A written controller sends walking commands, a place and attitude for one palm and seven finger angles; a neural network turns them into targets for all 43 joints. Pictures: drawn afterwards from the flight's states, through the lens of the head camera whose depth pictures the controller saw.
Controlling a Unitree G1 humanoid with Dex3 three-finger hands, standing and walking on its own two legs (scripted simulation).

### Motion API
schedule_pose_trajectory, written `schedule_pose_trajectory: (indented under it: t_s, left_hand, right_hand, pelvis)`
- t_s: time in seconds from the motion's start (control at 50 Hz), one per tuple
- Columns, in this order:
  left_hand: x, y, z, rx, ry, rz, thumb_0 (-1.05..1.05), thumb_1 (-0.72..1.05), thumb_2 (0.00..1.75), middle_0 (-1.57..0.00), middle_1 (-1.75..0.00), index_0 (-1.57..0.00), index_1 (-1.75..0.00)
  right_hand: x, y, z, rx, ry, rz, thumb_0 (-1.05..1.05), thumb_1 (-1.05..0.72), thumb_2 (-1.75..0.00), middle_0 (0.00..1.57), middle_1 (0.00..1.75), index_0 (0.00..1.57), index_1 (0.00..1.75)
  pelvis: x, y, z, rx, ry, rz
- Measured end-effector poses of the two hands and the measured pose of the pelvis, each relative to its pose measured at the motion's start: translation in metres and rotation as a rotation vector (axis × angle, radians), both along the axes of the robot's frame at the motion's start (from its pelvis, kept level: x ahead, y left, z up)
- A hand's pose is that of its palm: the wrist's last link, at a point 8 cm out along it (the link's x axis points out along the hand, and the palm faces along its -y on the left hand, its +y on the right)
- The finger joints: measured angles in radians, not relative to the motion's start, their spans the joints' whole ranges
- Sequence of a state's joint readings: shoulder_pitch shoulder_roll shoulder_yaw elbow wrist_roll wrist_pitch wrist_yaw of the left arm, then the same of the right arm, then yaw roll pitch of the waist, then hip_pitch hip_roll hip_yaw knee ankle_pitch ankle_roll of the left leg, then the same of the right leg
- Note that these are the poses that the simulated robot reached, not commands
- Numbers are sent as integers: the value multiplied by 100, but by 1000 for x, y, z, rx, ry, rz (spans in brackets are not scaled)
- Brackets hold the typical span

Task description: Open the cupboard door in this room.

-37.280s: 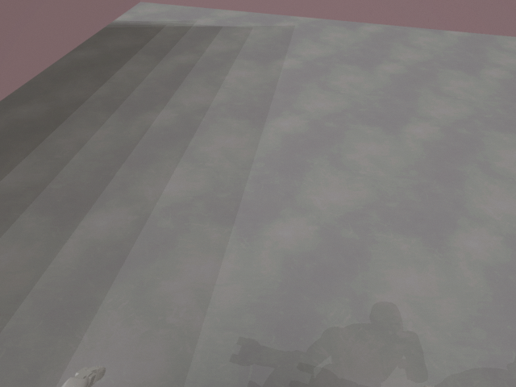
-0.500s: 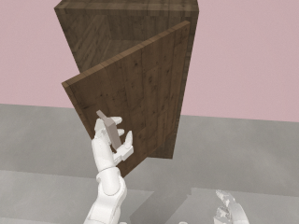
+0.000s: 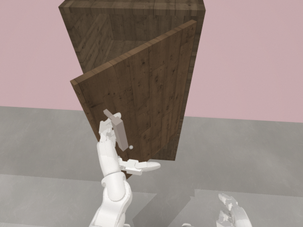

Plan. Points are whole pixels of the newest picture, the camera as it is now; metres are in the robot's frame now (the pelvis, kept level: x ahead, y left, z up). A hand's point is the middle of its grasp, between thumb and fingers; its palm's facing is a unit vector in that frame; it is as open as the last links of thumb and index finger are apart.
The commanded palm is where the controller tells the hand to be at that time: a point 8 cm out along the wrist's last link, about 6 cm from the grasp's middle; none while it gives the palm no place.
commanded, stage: open thumb and fingers to let go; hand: left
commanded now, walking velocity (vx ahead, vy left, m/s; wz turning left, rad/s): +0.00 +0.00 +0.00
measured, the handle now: (116, 130) +0.35 +0.12 +0.07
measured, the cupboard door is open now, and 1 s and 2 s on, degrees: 48 49 49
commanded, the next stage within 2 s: slide the hand sideways off the handle in 0.06 s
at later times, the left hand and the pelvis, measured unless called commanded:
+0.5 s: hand (126, 158) +0.27 +0.08 +0.06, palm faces -0.10 -0.99 +0.05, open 16.4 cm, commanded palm +0.25 +0.13 +0.06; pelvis -0.01 +0.02 +0.00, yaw +0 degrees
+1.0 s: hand (113, 171) +0.24 +0.11 +0.06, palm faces -0.06 -1.00 -0.03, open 16.2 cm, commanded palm +0.21 +0.17 +0.06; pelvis +0.02 +0.02 -0.01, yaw -1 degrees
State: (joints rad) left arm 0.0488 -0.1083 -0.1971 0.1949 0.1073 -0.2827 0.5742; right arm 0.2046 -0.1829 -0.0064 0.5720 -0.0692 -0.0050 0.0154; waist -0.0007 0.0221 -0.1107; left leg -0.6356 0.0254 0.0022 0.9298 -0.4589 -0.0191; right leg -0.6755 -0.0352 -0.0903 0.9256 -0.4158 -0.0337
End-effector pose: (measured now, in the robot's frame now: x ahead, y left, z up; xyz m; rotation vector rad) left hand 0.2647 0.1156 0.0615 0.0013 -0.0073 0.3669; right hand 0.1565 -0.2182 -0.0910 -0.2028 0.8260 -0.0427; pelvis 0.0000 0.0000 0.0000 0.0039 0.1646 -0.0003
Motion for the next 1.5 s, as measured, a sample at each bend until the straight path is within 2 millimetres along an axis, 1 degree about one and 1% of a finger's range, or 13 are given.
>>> schedule_pose_trajectory:
  t_s: [0.08, 0.2, 0.32, 0.36, 0.4, 0.48, 0.64, 0.76, 0.88, 0.98, 1.12, 1.36, 1.5]
  left_hand:
    - [0, -3, 0, 12, 0, -24, -1, -49, 30, -23, -64, -23, -63]
    - [0, 1, 0, 19, 3, -39, -1, -49, 30, -30, -54, -28, -55]
    - [-4, 21, -1, 147, -23, -396, -1, -49, 30, -24, -42, -16, -42]
    - [-5, 24, 0, 117, -11, -487, -1, -49, 30, -21, -39, -14, -39]
    - [-6, 23, 1, 50, 2, -521, -1, -50, 30, -20, -36, -12, -36]
    - [-8, 21, 1, -49, 13, -476, -1, -50, 30, -16, -33, -12, -33]
    - [-19, 21, -3, 10, -10, -462, -1, -50, 30, -13, -31, -14, -30]
    - [-28, 31, -2, 18, 10, -450, -1, -50, 30, -15, -30, -15, -30]
    - [-31, 40, -1, 22, 24, -429, -1, -50, 30, -16, -31, -16, -30]
    - [-38, 46, -2, 17, 46, -425, -1, -49, 30, -16, -31, -16, -30]
    - [-57, 62, -3, 27, 81, -402, -1, -49, 30, -17, -31, -18, -31]
    - [-85, 95, -4, 47, 68, -374, -1, -49, 30, -15, -30, -16, -30]
    - [-87, 92, -3, 17, 35, -427, -1, -50, 30, -15, -30, -15, -30]
  right_hand:
    - [0, 8, -1, 7, -3, 5, 1, -91, -90, 20, 30, 20, 30]
    - [1, 16, -1, 10, -2, 19, 1, -91, -90, 20, 30, 20, 30]
    - [-5, 16, -3, 3, -14, 20, 1, -91, -90, 21, 30, 20, 30]
    - [-8, 15, -2, 5, -26, 5, 1, -91, -90, 21, 30, 20, 30]
    - [-10, 15, 0, 9, -41, -13, 1, -91, -90, 20, 30, 20, 30]
    - [-12, 17, 8, 10, -68, -24, 1, -91, -90, 20, 30, 20, 30]
    - [-4, 21, 14, 12, -94, 2, 1, -91, -90, 20, 30, 20, 30]
    - [7, 24, 12, 23, -100, 6, 1, -91, -90, 20, 30, 20, 30]
    - [19, 25, 11, 27, -107, 14, 1, -91, -90, 20, 30, 20, 30]
    - [25, 20, 11, 25, -111, 9, 1, -91, -90, 20, 30, 20, 30]
    - [33, 10, 13, 7, -126, 1, 1, -91, -90, 20, 30, 20, 30]
    - [38, -3, 8, -23, -152, -14, 1, -91, -90, 20, 30, 20, 30]
    - [32, 2, 7, -27, -182, -18, 1, -91, -90, 20, 30, 20, 30]
  pelvis:
    - [-1, 4, -1, -3, -1, -1]
    - [-5, 8, -1, -5, -7, 3]
    - [-10, 12, -5, -8, -11, 13]
    - [-12, 15, -4, -13, -20, 14]
    - [-12, 18, -2, -14, -27, 10]
    - [-10, 23, 1, -9, -26, 1]
    - [-5, 24, -4, -6, -8, -13]
    - [1, 24, -6, -10, -2, -13]
    - [8, 21, -7, -11, 12, -7]
    - [15, 17, -7, -10, 23, -8]
    - [22, 11, -10, -11, 32, -2]
    - [17, 6, -19, -22, 46, 13]
    - [9, 11, -23, -30, 44, 15]
